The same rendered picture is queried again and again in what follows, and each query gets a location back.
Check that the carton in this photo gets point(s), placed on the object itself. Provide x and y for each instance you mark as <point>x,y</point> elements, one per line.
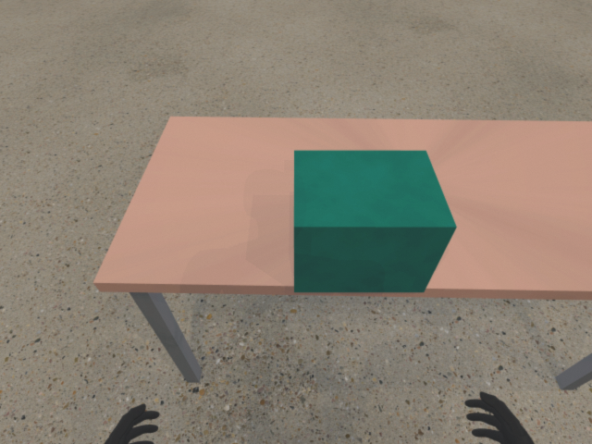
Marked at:
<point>367,221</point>

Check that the table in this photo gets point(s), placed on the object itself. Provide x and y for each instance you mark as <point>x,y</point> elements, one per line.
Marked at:
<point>214,212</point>

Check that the right robot hand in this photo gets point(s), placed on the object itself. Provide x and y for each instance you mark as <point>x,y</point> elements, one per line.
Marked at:
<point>510,429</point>

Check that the left robot hand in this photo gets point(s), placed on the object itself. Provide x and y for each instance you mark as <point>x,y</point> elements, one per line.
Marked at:
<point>124,431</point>

